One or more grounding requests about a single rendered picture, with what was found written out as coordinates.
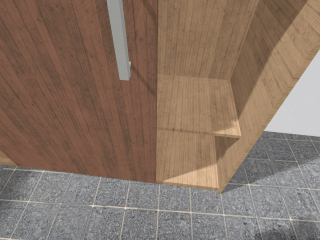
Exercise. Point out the handle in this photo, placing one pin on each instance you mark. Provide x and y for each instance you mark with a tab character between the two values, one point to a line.
118	29

